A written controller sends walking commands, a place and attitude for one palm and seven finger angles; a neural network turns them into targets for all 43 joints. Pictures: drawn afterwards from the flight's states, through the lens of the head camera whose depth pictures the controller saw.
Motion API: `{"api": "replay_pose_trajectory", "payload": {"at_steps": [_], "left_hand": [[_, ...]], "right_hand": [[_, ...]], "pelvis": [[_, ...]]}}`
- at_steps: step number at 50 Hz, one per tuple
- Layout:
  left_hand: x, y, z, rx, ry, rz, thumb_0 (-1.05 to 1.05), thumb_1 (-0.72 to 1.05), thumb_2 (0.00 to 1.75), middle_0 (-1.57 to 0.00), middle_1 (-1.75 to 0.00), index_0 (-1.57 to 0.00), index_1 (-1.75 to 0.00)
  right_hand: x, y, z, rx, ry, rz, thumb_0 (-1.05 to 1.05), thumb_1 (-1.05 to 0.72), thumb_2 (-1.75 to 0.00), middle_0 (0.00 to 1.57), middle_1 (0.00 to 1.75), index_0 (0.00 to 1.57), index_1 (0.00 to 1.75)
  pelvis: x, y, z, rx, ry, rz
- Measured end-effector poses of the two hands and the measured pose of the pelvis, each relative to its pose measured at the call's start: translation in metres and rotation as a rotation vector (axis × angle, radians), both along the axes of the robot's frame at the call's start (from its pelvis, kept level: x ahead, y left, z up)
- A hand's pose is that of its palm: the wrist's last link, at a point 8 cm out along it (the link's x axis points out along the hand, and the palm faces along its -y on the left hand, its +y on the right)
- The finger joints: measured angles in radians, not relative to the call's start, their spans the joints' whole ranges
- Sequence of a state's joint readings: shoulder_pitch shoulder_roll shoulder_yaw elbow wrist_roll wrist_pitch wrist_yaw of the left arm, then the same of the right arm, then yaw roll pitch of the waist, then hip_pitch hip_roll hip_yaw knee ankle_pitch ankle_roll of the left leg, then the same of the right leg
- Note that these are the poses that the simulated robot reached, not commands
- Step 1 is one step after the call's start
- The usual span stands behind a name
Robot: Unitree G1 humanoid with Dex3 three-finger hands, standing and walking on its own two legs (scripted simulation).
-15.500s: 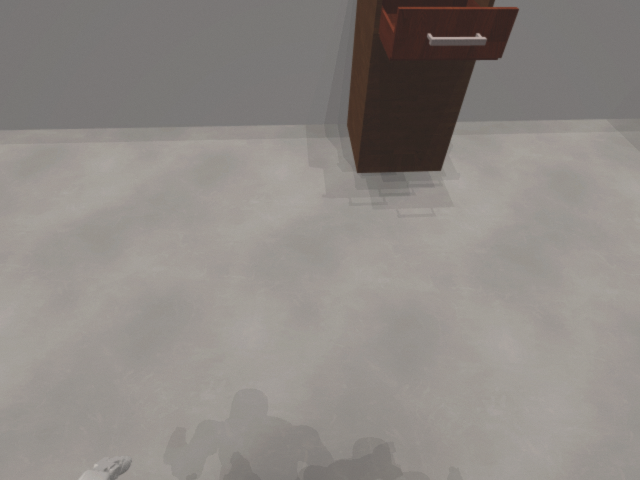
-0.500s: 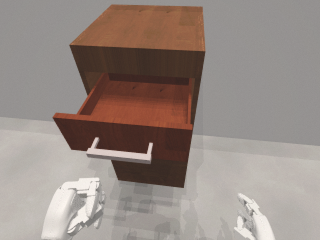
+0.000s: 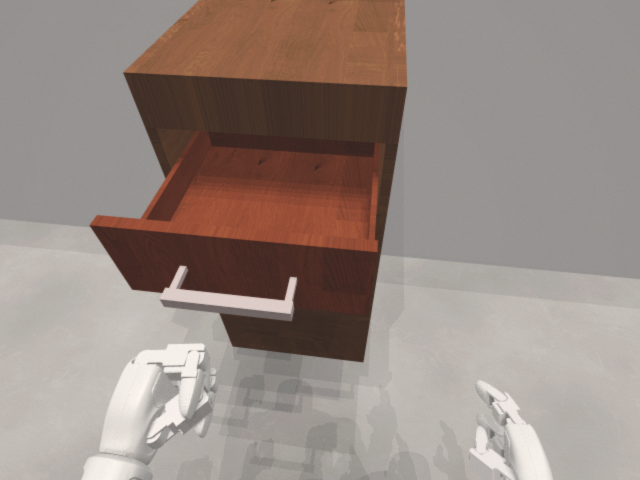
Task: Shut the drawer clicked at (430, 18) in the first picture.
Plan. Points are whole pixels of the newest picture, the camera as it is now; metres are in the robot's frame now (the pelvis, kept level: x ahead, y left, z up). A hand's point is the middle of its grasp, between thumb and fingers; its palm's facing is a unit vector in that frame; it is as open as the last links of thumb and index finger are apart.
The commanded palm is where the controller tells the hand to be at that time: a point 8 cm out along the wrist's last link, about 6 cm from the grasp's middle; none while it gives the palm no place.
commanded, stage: bring the fist close to the handle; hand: left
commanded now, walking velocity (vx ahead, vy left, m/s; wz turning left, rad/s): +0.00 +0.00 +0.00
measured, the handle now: (231, 291) +0.36 +0.14 +0.03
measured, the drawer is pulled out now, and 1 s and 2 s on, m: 0.23 0.23 0.18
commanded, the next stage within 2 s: push the drawer shut in 1.04 s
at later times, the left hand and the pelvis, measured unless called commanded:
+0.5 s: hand (233, 381) +0.23 +0.12 +0.03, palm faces -0.14 -0.99 -0.02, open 3.3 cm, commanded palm +0.23 +0.17 +0.04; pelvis -0.01 +0.02 -0.03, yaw -1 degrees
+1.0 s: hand (244, 371) +0.25 +0.11 +0.02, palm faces -0.13 -0.99 -0.03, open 3.3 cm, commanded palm +0.24 +0.17 +0.03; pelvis -0.01 +0.02 -0.03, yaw -1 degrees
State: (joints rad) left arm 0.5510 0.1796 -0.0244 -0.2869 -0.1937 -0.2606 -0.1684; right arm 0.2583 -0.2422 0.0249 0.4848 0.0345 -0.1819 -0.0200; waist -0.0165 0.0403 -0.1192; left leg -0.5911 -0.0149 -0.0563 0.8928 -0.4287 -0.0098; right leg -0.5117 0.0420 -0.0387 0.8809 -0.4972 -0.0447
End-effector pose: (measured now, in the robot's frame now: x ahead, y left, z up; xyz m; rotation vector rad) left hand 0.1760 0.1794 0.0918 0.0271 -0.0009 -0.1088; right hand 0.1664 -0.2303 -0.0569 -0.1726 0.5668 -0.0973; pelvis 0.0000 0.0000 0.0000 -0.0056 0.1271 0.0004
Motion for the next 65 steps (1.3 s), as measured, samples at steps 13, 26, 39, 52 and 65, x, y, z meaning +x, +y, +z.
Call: {"api": "replay_pose_trajectory", "payload": {"at_steps": [13, 26, 39, 52, 65], "left_hand": [[0.022, 0.001, -0.026, -0.006, 0.002, -0.003, 0.02, 0.9, 0.9, -1.4, -1.6, -1.4, -1.6], [0.047, -0.007, -0.059, -0.002, 0.018, -0.022, 0.02, 0.9, 0.9, -1.4, -1.6, -1.4, -1.6], [0.063, -0.016, -0.075, -0.007, 0.036, -0.047, 0.02, 0.9, 0.9, -1.4, -1.6, -1.4, -1.6], [0.059, -0.018, -0.072, 0.005, 0.032, -0.031, 0.01, 0.9, 0.9, -1.4, -1.6, -1.4, -1.6], [0.069, -0.008, -0.065, 0.017, -0.022, -0.005, 0.01, 0.9, 0.9, -1.4, -1.6, -1.4, -1.6]], "right_hand": [[-0.018, 0.006, -0.018, -0.01, 0.075, -0.018, 0.01, -0.9, -0.9, 0.2, 0.3, 0.2, 0.3], [-0.022, 0.017, -0.039, -0.01, 0.132, -0.01, 0.01, -0.9, -0.9, 0.2, 0.3, 0.2, 0.3], [-0.028, 0.015, -0.052, -0.009, 0.191, -0.027, 0.01, -0.9, -0.9, 0.2, 0.3, 0.2, 0.3], [-0.029, 0.009, -0.05, -0.008, 0.2, -0.028, 0.01, -0.9, -0.9, 0.2, 0.3, 0.2, 0.3], [-0.028, 0.001, -0.052, -0.018, 0.2, -0.027, 0.01, -0.9, -0.9, 0.2, 0.3, 0.2, 0.3]], "pelvis": [[-0.004, 0.01, -0.011, -0.005, 0.046, -0.012], [-0.011, 0.018, -0.027, -0.009, 0.1, -0.021], [-0.013, 0.019, -0.035, -0.012, 0.129, -0.025], [-0.013, 0.014, -0.033, -0.009, 0.122, -0.022], [-0.015, 0.009, -0.034, -0.011, 0.123, -0.015]]}}
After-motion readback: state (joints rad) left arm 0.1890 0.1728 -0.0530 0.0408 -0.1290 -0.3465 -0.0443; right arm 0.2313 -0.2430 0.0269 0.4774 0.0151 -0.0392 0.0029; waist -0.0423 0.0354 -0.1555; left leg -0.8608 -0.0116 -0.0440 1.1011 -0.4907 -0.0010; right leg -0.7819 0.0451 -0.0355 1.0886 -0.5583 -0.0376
